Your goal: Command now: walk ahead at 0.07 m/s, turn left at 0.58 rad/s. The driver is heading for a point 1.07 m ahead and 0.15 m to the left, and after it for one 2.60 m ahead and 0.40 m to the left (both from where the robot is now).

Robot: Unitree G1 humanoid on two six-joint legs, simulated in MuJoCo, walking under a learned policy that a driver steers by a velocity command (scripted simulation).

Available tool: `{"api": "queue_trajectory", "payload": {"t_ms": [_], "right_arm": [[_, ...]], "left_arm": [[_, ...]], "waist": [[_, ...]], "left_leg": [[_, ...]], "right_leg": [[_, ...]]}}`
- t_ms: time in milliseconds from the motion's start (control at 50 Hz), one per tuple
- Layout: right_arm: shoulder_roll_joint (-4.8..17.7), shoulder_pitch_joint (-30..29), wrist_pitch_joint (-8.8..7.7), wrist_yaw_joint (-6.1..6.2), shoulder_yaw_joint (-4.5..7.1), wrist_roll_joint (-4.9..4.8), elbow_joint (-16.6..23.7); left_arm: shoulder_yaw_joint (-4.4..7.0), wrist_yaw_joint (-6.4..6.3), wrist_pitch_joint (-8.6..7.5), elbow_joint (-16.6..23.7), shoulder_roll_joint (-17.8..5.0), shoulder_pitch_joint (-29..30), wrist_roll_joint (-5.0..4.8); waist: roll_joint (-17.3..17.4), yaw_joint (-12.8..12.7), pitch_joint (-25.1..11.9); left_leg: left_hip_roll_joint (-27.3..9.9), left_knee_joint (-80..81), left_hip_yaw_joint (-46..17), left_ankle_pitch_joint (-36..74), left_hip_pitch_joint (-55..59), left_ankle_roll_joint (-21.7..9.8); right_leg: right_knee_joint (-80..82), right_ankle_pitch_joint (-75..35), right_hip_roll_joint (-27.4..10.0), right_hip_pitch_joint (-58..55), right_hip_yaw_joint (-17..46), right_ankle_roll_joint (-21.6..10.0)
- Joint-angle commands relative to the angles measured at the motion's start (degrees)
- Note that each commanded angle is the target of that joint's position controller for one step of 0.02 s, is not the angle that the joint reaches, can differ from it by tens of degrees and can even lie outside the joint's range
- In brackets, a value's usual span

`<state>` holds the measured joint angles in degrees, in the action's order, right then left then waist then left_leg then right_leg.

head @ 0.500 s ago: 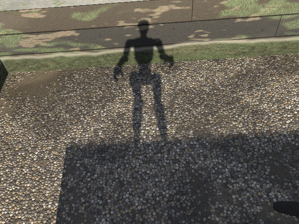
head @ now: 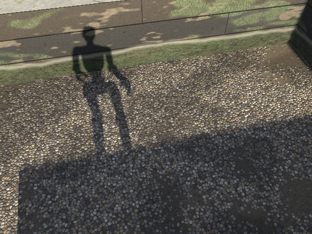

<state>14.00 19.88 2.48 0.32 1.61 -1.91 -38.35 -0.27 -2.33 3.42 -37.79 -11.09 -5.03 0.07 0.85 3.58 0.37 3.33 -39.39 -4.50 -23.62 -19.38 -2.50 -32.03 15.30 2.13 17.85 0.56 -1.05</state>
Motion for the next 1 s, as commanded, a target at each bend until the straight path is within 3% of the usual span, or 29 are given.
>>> {"api": "queue_trajectory", "payload": {"t_ms": [20,60,100,140,200,220,240,260,280,300,340,360,420,480,580,600,660,680,700,720,740,760,780,800,880,920,960,980,1000], "right_arm": [[6.6,-6.2,-0.18,0.35,2.77,1.2,7.2],[6.3,-5.0,0.91,-0.06,3.14,1.86,6.8],[5.7,-5.2,2.06,-0.62,3.0,1.69,6.8],[5.8,-7.1,2.98,-1.35,2.99,0.89,7.9],[5.7,-7.8,3.33,-1.96,2.75,0.8,8.8],[4.9,-4.8,3.1,-1.84,2.48,1.17,7.7],[6.1,0.9,2.55,-1.7,3.04,2.13,5.8],[13.8,3.7,2.07,-1.3,4.83,2.06,6.7],[16.1,3.1,1.87,-0.52,5.66,1.41,8.3],[14.3,-0.9,1.75,0.6,5.07,1.96,8.7],[11.0,-6.6,1.56,1.64,3.83,2.42,9.8],[9.5,-9.3,1.63,1.76,3.09,2.59,11.0],[5.4,-11.4,-0.5,1.01,0.74,1.95,10.6],[6.8,-10.2,-1.41,0.31,0.75,2.12,10.8],[8.2,-6.4,-1.92,0.63,1.28,3.58,9.8],[7.9,-7.9,-2.51,0.64,1.11,3.34,9.7],[6.3,-8.7,-3.08,1.08,0.39,3.67,8.7],[6.2,-10.1,-3.01,1.5,0.24,3.34,8.5],[5.8,-11.1,-2.49,1.97,-0.07,4.04,8.4],[6.6,-10.9,-2.09,2.69,0.32,4.62,9.6],[5.9,-16.8,-1.72,2.45,0.31,3.85,12.7],[6.0,-20.3,-1.64,2.15,0.81,4.45,13.4],[4.8,-20.1,-1.88,1.91,0.27,5.18,13.2],[4.0,-19.3,-1.88,1.6,-0.19,4.86,13.0],[2.2,-17.0,-0.36,2.78,-1.32,5.3,12.3],[3.0,-16.6,-0.74,2.42,-1.23,4.26,11.3],[2.2,-17.1,-1.71,1.81,-1.58,3.84,11.0],[1.0,-15.7,-1.91,1.52,-1.86,4.17,10.2],[2.4,-15.3,-1.9,1.35,-1.45,5.1,9.9]], "left_arm": [[2.79,-0.78,-1.96,3.8,-9.1,-4.4,0.57],[2.5,-0.7,-2.65,3.5,-7.6,-2.7,0.89],[2.55,-0.28,-2.73,4.0,-7.0,-0.5,1.62],[2.84,0.0,-2.52,4.4,-7.3,1.5,1.78],[4.19,0.15,-2.21,4.1,-10.0,0.8,0.99],[4.82,0.18,-1.89,4.1,-11.0,1.0,0.88],[5.19,0.06,-1.28,4.4,-10.8,0.7,0.9],[3.53,-0.32,-0.59,9.4,-6.1,7.3,0.44],[3.41,-0.38,-0.53,12.7,-8.7,14.0,1.5],[3.57,-0.42,-0.93,12.6,-9.4,13.6,0.72],[3.59,0.01,-1.68,10.6,-10.1,9.3,1.93],[3.24,0.16,-1.41,9.3,-9.1,6.7,2.71],[2.4,0.34,0.16,6.8,-6.4,0.6,2.47],[1.95,1.22,0.23,7.9,-6.9,4.1,1.08],[1.95,2.41,-1.06,9.0,-7.7,7.7,-0.67],[2.05,2.69,-1.41,8.6,-8.8,6.8,0.52],[1.41,3.17,-1.09,7.5,-7.3,3.1,1.38],[1.27,3.16,-1.24,5.8,-6.0,-2.3,1.46],[1.28,2.84,-1.84,4.1,-5.9,-8.7,1.89],[2.35,2.65,-2.11,2.8,-9.2,-13.7,1.86],[3.67,2.62,-1.61,2.9,-12.4,-13.7,0.81],[3.52,2.44,-1.54,3.9,-12.4,-10.4,0.17],[2.76,2.15,-1.28,6.0,-10.5,-5.2,0.39],[2.22,1.8,-1.17,7.0,-9.6,-1.4,0.5],[1.1,1.78,-1.63,9.5,-8.1,5.5,1.62],[1.71,1.72,-1.32,9.3,-9.8,5.4,0.91],[2.15,1.66,-0.62,9.5,-9.9,7.0,-0.59],[2.23,1.7,-0.19,9.8,-9.7,8.3,-1.23],[2.1,1.75,0.05,10.0,-8.4,6.1,-1.88]], "waist": [[-9.1,-5.9,-6.1],[-8.7,-3.4,-5.3],[-9.8,-2.2,-5.1],[-10.9,-1.7,-3.9],[-10.5,-2.0,-4.5],[-8.1,-0.6,-6.4],[-1.1,1.6,-6.7],[18.0,4.5,-1.7],[14.7,6.5,-0.8],[11.6,3.7,0.8],[7.2,-1.2,0.7],[6.4,-2.4,-0.8],[6.5,-4.7,-4.9],[6.0,-2.5,-3.6],[5.0,1.9,0.4],[2.7,0.7,2.0],[5.3,0.0,-1.2],[5.2,-2.9,-3.9],[3.6,-4.6,-5.4],[-2.9,-5.6,-8.5],[-11.5,-8.9,-9.7],[-12.7,-8.9,-8.5],[-7.6,-6.5,-7.5],[-6.2,-4.6,-6.8],[-6.7,-2.5,-10.4],[-8.4,-3.9,-13.5],[-5.3,-4.0,-12.8],[-2.6,-3.1,-11.5],[5.0,-4.1,-11.4]], "left_leg": [[0.0,-17.8,2.3,-10.2,-14.2,0.7],[-2.1,-21.4,2.7,-7.7,-13.6,2.1],[-2.7,-19.4,3.9,-5.0,-9.7,2.5],[-2.5,-13.8,5.1,-3.0,-4.9,1.9],[-1.8,-3.2,7.7,-0.7,0.8,0.1],[-0.6,3.0,9.3,2.8,7.5,-1.1],[-0.9,8.8,3.9,0.4,17.6,-3.0],[-15.4,18.6,-24.4,-7.4,20.1,-8.7],[-19.1,24.2,-38.9,-7.0,16.1,-13.5],[-19.0,23.9,-37.6,-9.9,13.8,-14.2],[-13.9,20.4,-30.0,-11.1,7.2,-11.1],[-11.1,18.4,-26.4,-6.1,4.0,-10.0],[-7.4,17.6,-18.4,1.9,-1.1,-7.6],[-7.8,18.0,-17.0,-0.2,-0.4,-6.1],[-13.9,16.5,-15.8,3.8,6.9,-6.7],[-13.7,15.1,-11.0,13.2,3.9,-5.8],[-13.7,10.8,-7.3,38.1,4.9,-4.4],[-12.3,5.4,-4.5,46.4,5.5,-3.2],[-9.2,-2.4,-0.8,50.8,4.1,-1.0],[-3.8,-13.6,3.1,42.5,-5.4,2.1],[3.1,-22.5,5.7,15.3,-18.0,5.7],[5.1,-31.2,2.0,-5.8,-22.6,7.3],[3.3,-33.2,-0.4,-5.9,-22.2,8.1],[2.4,-33.1,0.4,-5.3,-20.2,8.6],[0.9,-17.0,1.9,-0.2,-7.9,8.7],[0.9,-10.9,1.9,4.3,-1.3,7.7],[-0.6,-1.3,1.8,9.3,5.5,5.9],[-1.5,3.1,2.6,15.8,12.4,4.6],[-5.5,1.1,1.7,28.6,21.0,2.1]], "right_leg": [[9.1,-34.3,-21.3,-13.8,16.0,-12.4],[8.3,-36.3,-18.8,-11.2,9.8,-11.8],[8.5,-29.4,-16.9,-7.4,5.2,-10.3],[8.0,-20.5,-15.6,-2.9,1.9,-7.9],[4.8,-9.3,-16.4,-1.1,0.0,-5.0],[2.3,4.2,-15.7,2.5,-2.1,-3.1],[-7.2,19.1,-12.0,12.4,-5.8,-0.3],[-27.4,23.5,-1.7,31.4,-11.5,3.6],[-31.0,20.0,-0.6,38.1,1.4,3.3],[-34.5,14.3,-2.4,38.8,3.9,3.9],[-35.9,4.6,-3.1,35.0,4.1,5.1],[-36.8,1.4,-2.7,31.9,3.6,6.0],[-36.8,-4.7,-1.8,22.9,0.6,7.8],[-30.5,-5.9,-1.1,20.0,0.2,6.7],[-21.1,-2.8,0.9,22.1,6.7,2.7],[-15.9,-3.0,0.6,17.7,4.6,1.8],[-8.9,2.3,0.1,3.6,-1.9,-1.3],[-4.3,-0.2,1.2,-3.3,-2.7,-2.8],[-1.2,-9.4,0.6,-10.5,0.3,-5.2],[-8.3,-31.4,-3.3,-20.8,9.0,-9.3],[-5.2,-42.4,-9.2,-23.2,20.8,-15.8],[-2.4,-42.0,-11.9,-18.6,28.6,-17.6],[-3.0,-43.2,-11.6,-13.3,27.3,-16.7],[-3.5,-45.0,-10.5,-7.8,24.9,-15.4],[-2.2,-43.3,-3.0,-0.6,20.6,-9.4],[0.5,-39.0,-3.2,-3.0,24.4,-9.1],[0.8,-29.0,-2.5,-0.9,25.2,-8.4],[-0.9,-25.1,-1.4,3.7,24.4,-7.3],[-5.6,-18.7,2.4,11.3,20.1,-4.6]]}}
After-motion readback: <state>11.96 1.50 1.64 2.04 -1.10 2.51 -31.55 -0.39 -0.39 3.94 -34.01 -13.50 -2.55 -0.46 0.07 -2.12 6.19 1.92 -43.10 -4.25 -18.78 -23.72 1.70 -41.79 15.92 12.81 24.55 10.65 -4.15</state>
